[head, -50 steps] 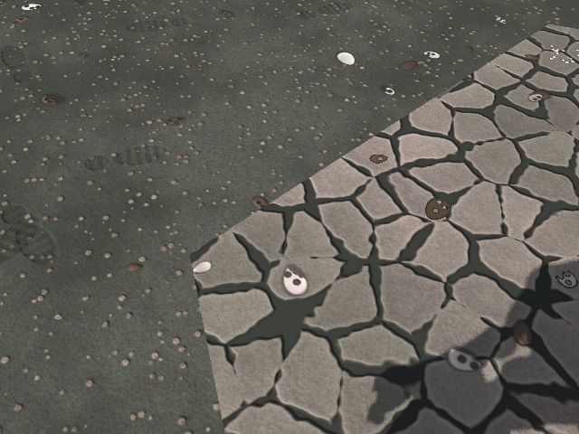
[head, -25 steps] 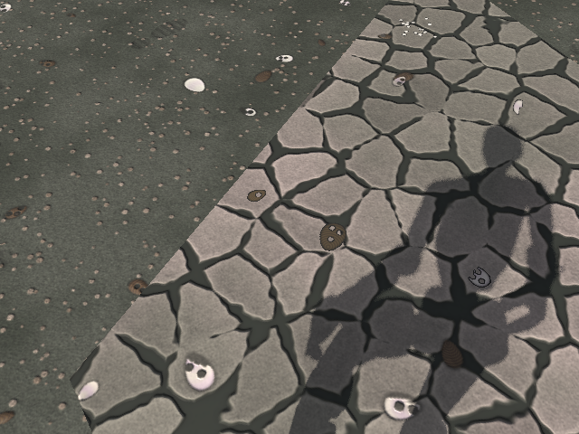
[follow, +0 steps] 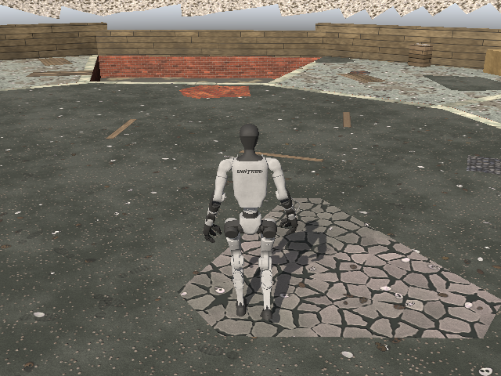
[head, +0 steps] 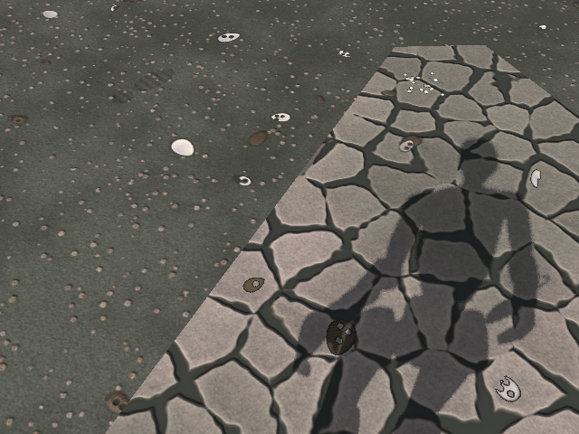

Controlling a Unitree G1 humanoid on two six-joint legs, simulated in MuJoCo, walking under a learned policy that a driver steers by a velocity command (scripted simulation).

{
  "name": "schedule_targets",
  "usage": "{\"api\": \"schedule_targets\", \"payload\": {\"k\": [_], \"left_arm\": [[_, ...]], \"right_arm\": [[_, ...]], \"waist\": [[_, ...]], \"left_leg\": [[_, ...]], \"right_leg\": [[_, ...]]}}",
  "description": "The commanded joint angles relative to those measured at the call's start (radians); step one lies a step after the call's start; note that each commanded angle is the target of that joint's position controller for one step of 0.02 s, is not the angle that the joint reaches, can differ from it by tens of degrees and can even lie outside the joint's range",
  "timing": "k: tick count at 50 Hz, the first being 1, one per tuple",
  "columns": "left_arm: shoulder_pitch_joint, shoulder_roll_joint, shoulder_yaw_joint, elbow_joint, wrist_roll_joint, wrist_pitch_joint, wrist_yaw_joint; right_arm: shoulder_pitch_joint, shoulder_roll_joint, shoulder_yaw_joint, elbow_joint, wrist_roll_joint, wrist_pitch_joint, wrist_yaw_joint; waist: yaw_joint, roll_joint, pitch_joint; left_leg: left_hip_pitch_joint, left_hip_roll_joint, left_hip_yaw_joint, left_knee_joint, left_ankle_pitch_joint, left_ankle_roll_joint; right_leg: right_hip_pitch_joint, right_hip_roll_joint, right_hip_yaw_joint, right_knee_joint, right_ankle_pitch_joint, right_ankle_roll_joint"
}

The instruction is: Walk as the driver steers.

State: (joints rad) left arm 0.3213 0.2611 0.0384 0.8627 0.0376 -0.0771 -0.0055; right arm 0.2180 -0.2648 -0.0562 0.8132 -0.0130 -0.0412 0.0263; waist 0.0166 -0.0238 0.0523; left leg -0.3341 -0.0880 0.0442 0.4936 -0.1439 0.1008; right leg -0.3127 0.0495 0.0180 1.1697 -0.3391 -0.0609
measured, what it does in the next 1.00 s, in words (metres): walks ahead, turning left: right foot, then left foot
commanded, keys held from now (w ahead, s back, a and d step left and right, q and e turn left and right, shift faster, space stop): w+q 0.86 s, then q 0.08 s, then no key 0.06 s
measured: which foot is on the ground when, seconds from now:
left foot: down 0.00-0.42, up 0.44-0.90, down 0.92-1.00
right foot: up 0.00-0.38, down 0.40-0.94, up 0.96-1.00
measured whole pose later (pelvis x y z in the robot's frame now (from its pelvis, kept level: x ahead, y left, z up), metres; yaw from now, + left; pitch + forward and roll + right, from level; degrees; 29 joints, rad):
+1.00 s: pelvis +0.48 +0.10 -0.01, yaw +35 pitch +2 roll -1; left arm 0.35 0.26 0.04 0.82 0.01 -0.04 0.01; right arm 0.08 -0.28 -0.05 0.66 -0.03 -0.02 0.03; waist 0.05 0.00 0.08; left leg -0.47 -0.07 0.07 0.63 -0.19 0.12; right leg -0.24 -0.08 -0.10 1.14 -0.48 0.03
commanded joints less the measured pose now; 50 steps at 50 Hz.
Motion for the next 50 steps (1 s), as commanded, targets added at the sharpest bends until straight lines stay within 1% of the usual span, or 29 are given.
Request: {"api": "schedule_targets", "payload": {"k": [1,2,4,6,9,14,15,17,18,19,20,21,22,23,24,25,26,28,31,34,38,42,44,45,46,47,48,49,50], "left_arm": [[0.016,0.090,0.013,-0.087,0.015,0.004,-0.009],[0.018,0.084,0.009,-0.092,0.017,0.014,-0.010],[-0.029,0.075,0.004,-0.112,0.015,0.024,-0.011],[-0.130,0.071,0.000,-0.150,0.013,0.027,-0.013],[-0.245,0.057,-0.009,-0.188,0.006,0.028,-0.018],[-0.381,0.059,-0.018,-0.244,-0.007,0.016,-0.020],[-0.388,0.065,-0.018,-0.252,-0.009,0.012,-0.019],[-0.333,0.090,-0.011,-0.246,-0.012,0.003,-0.014],[-0.267,0.107,-0.005,-0.228,-0.014,-0.002,-0.008],[-0.159,0.128,0.006,-0.198,-0.010,-0.012,0.003],[-0.032,0.189,0.024,-0.182,0.008,-0.025,0.019],[0.063,0.274,0.045,-0.189,0.031,-0.017,0.034],[0.035,0.282,0.054,-0.177,0.015,0.002,0.029],[-0.025,0.176,0.034,-0.191,0.007,0.009,0.024],[-0.068,0.110,0.018,-0.193,0.000,0.008,0.019],[-0.089,0.089,0.011,-0.189,0.002,0.005,0.017],[-0.078,0.086,0.009,-0.174,-0.002,-0.002,0.019],[-0.049,0.099,0.015,-0.155,-0.011,-0.020,0.013],[-0.021,0.110,0.024,-0.133,-0.020,-0.034,0.007],[0.010,0.113,0.028,-0.109,-0.020,-0.030,0.005],[0.036,0.131,0.035,-0.087,-0.020,-0.026,0.006],[0.088,0.163,0.044,-0.054,-0.017,-0.008,0.016],[0.092,0.192,0.049,-0.043,-0.016,0.007,0.023],[0.091,0.203,0.051,-0.041,-0.019,0.017,0.026],[0.080,0.204,0.049,-0.050,-0.029,0.021,0.028],[0.111,0.136,0.031,-0.089,-0.022,0.018,0.024],[0.155,0.085,0.019,-0.153,-0.039,0.024,0.015],[0.049,0.147,0.030,-0.147,-0.019,0.031,0.020],[0.006,0.108,0.017,-0.156,-0.040,0.027,0.020]], "right_arm": [[0.058,-0.107,-0.024,-0.023,0.009,-0.016,-0.004],[0.079,-0.119,-0.029,-0.016,0.011,-0.024,-0.004],[0.110,-0.135,-0.035,-0.006,0.015,-0.029,-0.007],[0.145,-0.142,-0.038,-0.001,0.016,-0.026,-0.011],[0.200,-0.149,-0.045,0.004,0.019,-0.020,-0.012],[0.272,-0.158,-0.051,0.002,0.003,-0.011,-0.023],[0.270,-0.163,-0.053,-0.004,-0.001,-0.010,-0.026],[0.223,-0.179,-0.058,-0.025,-0.005,-0.009,-0.033],[0.193,-0.188,-0.061,-0.036,-0.006,-0.010,-0.033],[0.171,-0.189,-0.060,-0.041,0.001,-0.014,-0.028],[0.172,-0.146,-0.048,-0.056,0.014,-0.024,-0.018],[0.219,-0.055,-0.025,-0.092,0.047,-0.027,-0.018],[0.274,-0.099,-0.028,-0.104,0.021,-0.016,-0.022],[0.238,-0.136,-0.034,-0.071,-0.001,0.001,-0.025],[0.176,-0.123,-0.031,-0.074,-0.008,0.004,-0.013],[0.153,-0.105,-0.029,-0.079,-0.010,0.010,-0.003],[0.139,-0.104,-0.030,-0.085,-0.023,0.021,0.007],[0.134,-0.094,-0.027,-0.093,-0.026,0.037,0.021],[0.048,-0.086,-0.023,-0.128,-0.025,0.044,0.034],[-0.047,-0.073,-0.015,-0.163,-0.024,0.045,0.043],[-0.175,-0.047,0.004,-0.206,-0.021,0.038,0.059],[-0.242,-0.057,0.006,-0.240,-0.029,0.037,0.061],[-0.187,-0.070,-0.002,-0.230,-0.039,0.035,0.048],[-0.081,-0.084,-0.011,-0.201,-0.046,0.025,0.038],[0.085,-0.107,-0.026,-0.148,-0.059,0.011,0.023],[0.182,-0.200,-0.051,-0.126,-0.060,0.006,0.005],[0.144,-0.321,-0.080,-0.170,-0.021,0.015,-0.002],[0.176,-0.269,-0.078,-0.168,0.012,0.026,-0.015],[0.115,-0.211,-0.058,-0.153,0.014,0.024,-0.026]], "waist": [[0.015,0.051,-0.024],[0.017,0.072,-0.032],[0.011,0.074,-0.033],[-0.013,0.074,-0.009],[-0.057,0.081,-0.013],[-0.110,0.096,-0.026],[-0.108,0.101,-0.030],[-0.066,0.114,-0.043],[-0.034,0.119,-0.063],[0.023,0.087,-0.111],[0.077,-0.002,-0.217],[0.087,-0.173,-0.342],[0.026,-0.263,-0.350],[0.011,-0.086,-0.209],[0.011,-0.013,-0.113],[-0.005,-0.037,-0.073],[-0.013,-0.081,-0.050],[-0.023,-0.096,-0.055],[-0.022,-0.071,-0.047],[-0.007,-0.062,-0.022],[0.021,-0.067,0.011],[0.037,-0.065,0.027],[0.005,-0.081,-0.015],[-0.038,-0.075,-0.077],[-0.116,-0.032,-0.177],[-0.122,0.101,-0.295],[-0.075,0.306,-0.437],[-0.127,0.069,-0.412],[-0.093,0.078,-0.287]], "left_leg": [[0.146,0.268,-0.410,-0.297,0.055,0.170],[0.131,0.258,-0.389,-0.298,0.134,0.181],[0.114,0.232,-0.345,-0.314,0.159,0.184],[0.116,0.209,-0.332,-0.332,0.156,0.171],[0.160,0.182,-0.326,-0.312,0.174,0.131],[0.275,0.196,-0.376,-0.216,0.304,0.116],[0.288,0.203,-0.394,-0.191,0.329,0.109],[0.266,0.212,-0.427,-0.140,0.348,0.078],[0.235,0.204,-0.437,-0.092,0.379,0.060],[0.197,0.162,-0.415,0.026,0.406,0.037],[0.111,0.098,-0.350,0.245,0.295,0.008],[-0.144,-0.021,-0.206,0.522,-0.151,-0.028],[-0.295,-0.023,-0.147,0.663,-0.421,-0.025],[-0.333,0.053,-0.159,0.728,-0.336,-0.022],[-0.319,0.080,-0.148,0.703,-0.259,-0.031],[-0.295,0.107,-0.137,0.667,-0.220,-0.040],[-0.284,0.124,-0.127,0.649,-0.206,-0.049],[-0.273,0.130,-0.111,0.656,-0.167,-0.061],[-0.354,0.145,-0.106,0.635,-0.087,-0.075],[-0.401,0.151,-0.084,0.536,0.007,-0.086],[-0.329,0.152,-0.019,0.301,0.119,-0.066],[-0.269,0.119,0.056,0.164,0.008,-0.012],[-0.162,0.048,0.100,0.124,-0.098,0.026],[-0.052,0.000,0.106,0.082,-0.103,0.049],[0.171,-0.015,0.075,-0.015,0.008,0.077],[0.453,0.215,-0.188,0.015,0.165,0.121],[0.681,0.517,-0.721,-0.061,0.554,0.316],[0.637,0.469,-0.569,-0.053,0.766,0.296],[0.521,0.439,-0.421,-0.048,0.880,0.275]], "right_leg": [[-0.230,-0.112,0.050,-0.018,0.039,0.031],[-0.220,-0.113,0.036,-0.047,0.034,0.046],[-0.244,-0.121,0.015,-0.124,0.067,0.075],[-0.293,-0.128,0.000,-0.230,0.147,0.100],[-0.306,-0.116,-0.007,-0.382,0.273,0.118],[-0.305,-0.074,-0.004,-0.529,0.294,0.113],[-0.283,-0.065,0.002,-0.557,0.275,0.107],[-0.158,-0.047,0.017,-0.632,0.216,0.085],[-0.049,-0.029,0.012,-0.665,0.178,0.071],[0.112,-0.022,0.009,-0.734,0.191,0.048],[0.320,-0.163,0.136,-0.770,0.105,0.002],[0.579,-0.427,0.476,-0.823,-0.053,-0.071],[0.557,-0.512,0.752,-0.887,-0.100,-0.142],[0.435,-0.466,0.632,-0.886,-0.159,-0.132],[0.320,-0.404,0.473,-0.911,-0.077,-0.112],[0.252,-0.357,0.354,-0.941,0.030,-0.087],[0.214,-0.326,0.272,-0.955,0.124,-0.077],[0.193,-0.311,0.184,-0.971,0.277,-0.084],[0.227,-0.315,0.083,-1.000,0.384,-0.099],[0.248,-0.300,-0.014,-1.013,0.439,-0.095],[0.250,-0.288,-0.119,-1.012,0.444,-0.071],[0.350,-0.318,-0.180,-0.942,0.604,-0.047],[0.392,-0.317,-0.225,-0.770,0.971,-0.031],[0.391,-0.307,-0.239,-0.596,1.089,-0.023],[0.293,-0.277,-0.263,-0.350,0.965,0.010],[0.030,-0.226,-0.255,-0.050,0.354,0.048],[-0.304,-0.024,-0.160,0.297,-0.301,0.103],[-0.351,-0.088,-0.010,0.303,-0.188,0.097],[-0.358,-0.118,-0.009,0.263,-0.113,0.091]]}}
Next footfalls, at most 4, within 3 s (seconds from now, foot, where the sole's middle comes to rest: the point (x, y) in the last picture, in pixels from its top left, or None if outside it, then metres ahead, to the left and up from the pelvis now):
0.40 right None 0.40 -0.10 -0.77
0.92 left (206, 398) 0.55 0.22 -0.77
1.44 right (258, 339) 0.70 0.11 -0.77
2.84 right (177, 251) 0.96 0.35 -0.77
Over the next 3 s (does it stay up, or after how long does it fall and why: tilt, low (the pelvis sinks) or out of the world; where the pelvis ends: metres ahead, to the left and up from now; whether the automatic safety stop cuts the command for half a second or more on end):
stays up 0.87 0.34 0.01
